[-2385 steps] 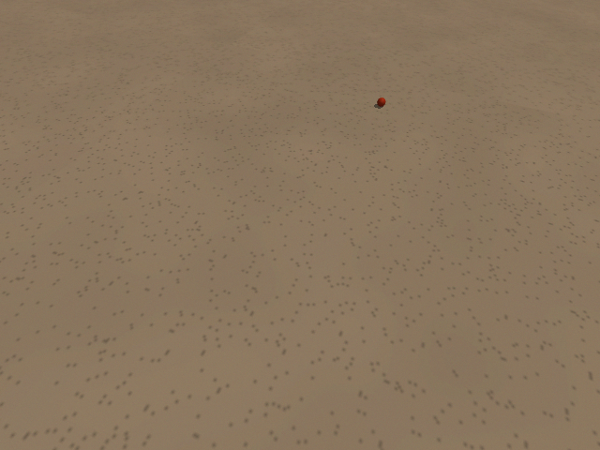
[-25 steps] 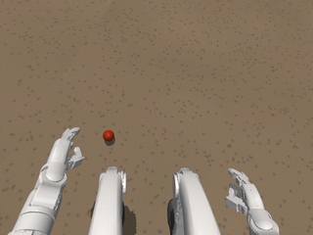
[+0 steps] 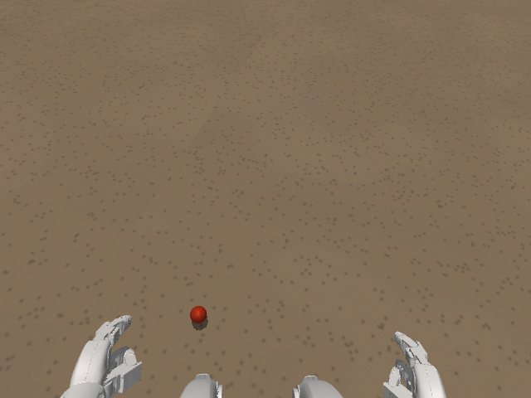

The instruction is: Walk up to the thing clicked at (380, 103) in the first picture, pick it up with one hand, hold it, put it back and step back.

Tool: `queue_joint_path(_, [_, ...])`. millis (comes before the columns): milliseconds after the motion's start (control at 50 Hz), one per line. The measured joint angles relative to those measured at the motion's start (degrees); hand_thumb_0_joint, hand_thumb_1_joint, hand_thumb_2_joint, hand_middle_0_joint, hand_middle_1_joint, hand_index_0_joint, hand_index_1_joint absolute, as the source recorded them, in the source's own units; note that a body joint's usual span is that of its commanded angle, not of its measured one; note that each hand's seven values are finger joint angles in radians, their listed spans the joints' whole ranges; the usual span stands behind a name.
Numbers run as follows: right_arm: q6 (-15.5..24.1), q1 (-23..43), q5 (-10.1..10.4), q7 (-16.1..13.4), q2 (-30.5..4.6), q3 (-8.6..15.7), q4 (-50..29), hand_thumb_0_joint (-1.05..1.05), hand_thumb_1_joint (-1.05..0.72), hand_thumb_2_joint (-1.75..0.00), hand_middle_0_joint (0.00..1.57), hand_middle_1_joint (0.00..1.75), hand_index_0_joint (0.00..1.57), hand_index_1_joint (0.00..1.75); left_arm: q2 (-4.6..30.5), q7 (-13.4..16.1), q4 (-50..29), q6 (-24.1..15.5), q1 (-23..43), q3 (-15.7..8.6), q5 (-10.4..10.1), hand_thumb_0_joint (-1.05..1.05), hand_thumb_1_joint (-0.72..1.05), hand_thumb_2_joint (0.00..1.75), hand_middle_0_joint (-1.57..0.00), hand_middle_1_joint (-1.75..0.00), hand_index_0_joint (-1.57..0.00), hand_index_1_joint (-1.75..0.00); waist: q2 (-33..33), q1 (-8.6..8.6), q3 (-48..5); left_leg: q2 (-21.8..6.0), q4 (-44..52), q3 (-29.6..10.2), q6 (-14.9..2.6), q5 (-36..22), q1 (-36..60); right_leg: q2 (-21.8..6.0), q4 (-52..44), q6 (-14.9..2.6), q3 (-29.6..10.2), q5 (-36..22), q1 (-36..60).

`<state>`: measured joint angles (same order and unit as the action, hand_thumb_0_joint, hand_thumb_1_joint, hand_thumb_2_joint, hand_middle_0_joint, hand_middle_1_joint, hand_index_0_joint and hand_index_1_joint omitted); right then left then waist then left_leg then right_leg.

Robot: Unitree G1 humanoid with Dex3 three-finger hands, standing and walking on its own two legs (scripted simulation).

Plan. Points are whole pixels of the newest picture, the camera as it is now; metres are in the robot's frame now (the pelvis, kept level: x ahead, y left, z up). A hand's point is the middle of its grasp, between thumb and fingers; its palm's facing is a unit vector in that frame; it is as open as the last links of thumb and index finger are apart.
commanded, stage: home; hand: left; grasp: from above
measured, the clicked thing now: (198, 314) +0.46 +0.18 -0.66
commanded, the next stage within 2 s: none
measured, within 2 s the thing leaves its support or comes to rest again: neither
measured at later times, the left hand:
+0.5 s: hand (117, 389) +0.17 +0.19 -0.02, palm faces +0.07 -0.98 -0.20, open 7.4 cm
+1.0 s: hand (120, 387) +0.17 +0.18 -0.02, palm faces +0.06 -0.98 -0.20, open 7.4 cm
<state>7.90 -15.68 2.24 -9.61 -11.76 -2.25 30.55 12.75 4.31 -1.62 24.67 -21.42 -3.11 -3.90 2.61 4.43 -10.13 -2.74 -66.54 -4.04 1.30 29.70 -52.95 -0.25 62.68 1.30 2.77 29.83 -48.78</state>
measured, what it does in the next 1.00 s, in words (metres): stands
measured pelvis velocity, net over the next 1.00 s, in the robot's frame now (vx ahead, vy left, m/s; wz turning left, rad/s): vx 0.01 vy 0.00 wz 0.01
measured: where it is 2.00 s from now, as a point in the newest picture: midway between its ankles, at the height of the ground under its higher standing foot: outside the picture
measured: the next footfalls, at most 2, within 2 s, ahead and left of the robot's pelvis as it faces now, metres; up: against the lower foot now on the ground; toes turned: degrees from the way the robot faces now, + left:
none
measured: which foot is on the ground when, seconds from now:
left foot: down 0.00-1.00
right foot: down 0.00-1.00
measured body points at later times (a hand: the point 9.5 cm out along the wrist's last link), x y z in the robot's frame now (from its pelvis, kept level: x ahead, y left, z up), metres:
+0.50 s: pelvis +0.01 +0.00 +0.03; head +0.04 +0.02 +0.48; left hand +0.16 +0.24 -0.01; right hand +0.19 -0.23 -0.03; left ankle +0.02 +0.13 -0.65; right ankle +0.01 -0.14 -0.65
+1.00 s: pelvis +0.01 +0.00 +0.03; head +0.03 +0.01 +0.48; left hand +0.16 +0.24 +0.00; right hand +0.17 -0.24 -0.04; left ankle +0.02 +0.13 -0.65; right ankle +0.01 -0.14 -0.65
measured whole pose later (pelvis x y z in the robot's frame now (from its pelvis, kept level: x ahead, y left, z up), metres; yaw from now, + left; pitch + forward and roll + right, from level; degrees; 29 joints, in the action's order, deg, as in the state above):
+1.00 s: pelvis +0.01 +0.00 +0.03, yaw +1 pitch +10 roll -3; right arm 12.2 -16.3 0.6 -10.3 -12.5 -1.5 30.5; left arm 12.8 1.2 -8.5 26.6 -29.0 -2.0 -2.8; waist 2.4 2.4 -8.8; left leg -2.2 -58.9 -3.5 0.9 28.0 -40.8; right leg -0.8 54.7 1.7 2.6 28.0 -36.5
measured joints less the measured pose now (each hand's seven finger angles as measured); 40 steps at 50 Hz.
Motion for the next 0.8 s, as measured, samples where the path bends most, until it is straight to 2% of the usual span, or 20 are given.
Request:
queue_joint_path(120, [1.57, -1.49, -0.4, -1.02, -0.7, 0.52, -1.11, 0.01, -0.9, -0.9, 0.21, 0.3, 0.21, 0.3, -0.14, -0.8, -6.06, 1.39, -6.48, 0.75, 0.13, 0.01, 0.9, 0.9, -0.2, -0.3, -0.2, -0.3, 0.41, -0.73, -0.59, 0.15, 5.72, 0.38, -0.28, -1.14, 7.62, -0.2, -6.19, 0.26, -0.08, -1.42, 7.81])
queue_joint_path(220, [2.86, -0.75, -0.87, -1.1, -0.81, 0.55, -1.72, 0.01, -0.9, -0.9, 0.21, 0.3, 0.2, 0.3, 0.09, -1.94, -7.91, 2.33, -8.53, 0.87, 0.4, 0.01, 0.9, 0.9, -0.2, -0.3, -0.2, -0.3, 0.47, -1.45, -0.42, 0.46, 7.66, 0.37, -0.44, -1.55, 10.79, -0.51, -8.26, 0.44, 0.04, -1.81, 11.14])
queue_joint_path(420, [4.45, 0.91, -1.63, -0.57, -0.45, 0.09, -1.66, 0.01, -0.9, -0.9, 0.21, 0.3, 0.21, 0.3, -0.11, -3.08, -7.0, 2.33, -7.8, 1.07, 1.13, 0.01, 0.9, 0.9, -0.2, -0.3, -0.2, -0.3, -0.3, -2.53, 1.11, 0.85, 7.84, 0.16, -0.48, -1.71, 11.9, -0.87, -8.34, 0.54, 0.28, -1.75, 12.39])
queue_joint_path(800, [4.17, -1.1, -1.77, -0.63, -0.46, 0.38, 0.28, 0.01, -0.9, -0.9, 0.21, 0.3, 0.21, 0.3, -0.16, -3.0, -6.58, 1.7, -7.41, 0.99, 0.94, 0.01, 0.9, 0.9, -0.2, -0.3, -0.2, -0.3, 0.1, -1.95, 1.31, 0.52, 7.78, 0.52, -0.38, -1.55, 12.21, -0.57, -8.08, 0.46, -0.14, -1.67, 12.38])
